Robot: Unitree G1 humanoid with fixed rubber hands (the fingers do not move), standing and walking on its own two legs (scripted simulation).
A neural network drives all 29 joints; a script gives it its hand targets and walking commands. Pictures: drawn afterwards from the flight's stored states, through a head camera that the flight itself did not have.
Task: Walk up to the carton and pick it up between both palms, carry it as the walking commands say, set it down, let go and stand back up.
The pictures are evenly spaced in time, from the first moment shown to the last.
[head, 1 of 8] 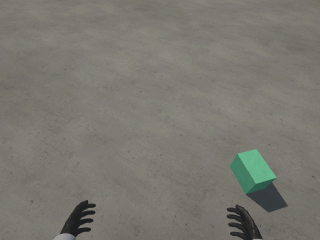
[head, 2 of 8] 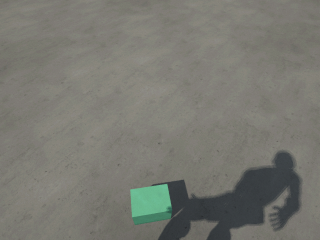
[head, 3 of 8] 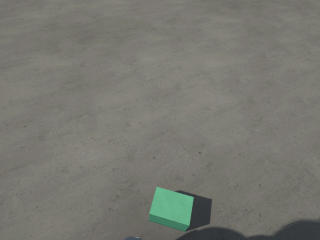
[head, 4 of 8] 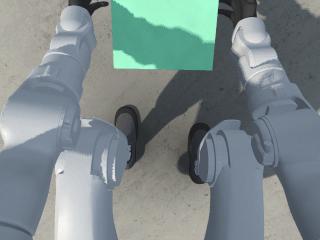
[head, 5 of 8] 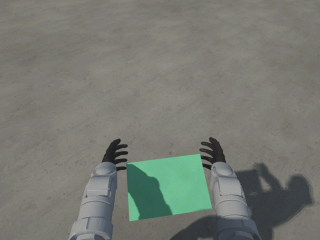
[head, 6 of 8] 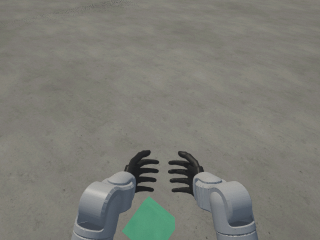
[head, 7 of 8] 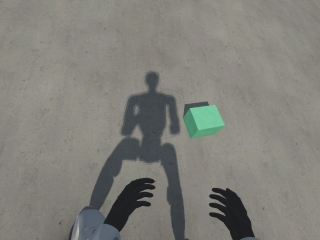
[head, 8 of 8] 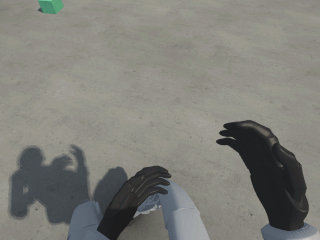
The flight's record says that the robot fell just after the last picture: yes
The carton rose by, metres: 0.67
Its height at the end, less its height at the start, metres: -0.01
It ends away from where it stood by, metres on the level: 0.72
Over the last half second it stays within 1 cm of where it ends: yes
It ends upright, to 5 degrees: no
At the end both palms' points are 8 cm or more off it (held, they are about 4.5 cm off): yes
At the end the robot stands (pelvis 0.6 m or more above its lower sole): yes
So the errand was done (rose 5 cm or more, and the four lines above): no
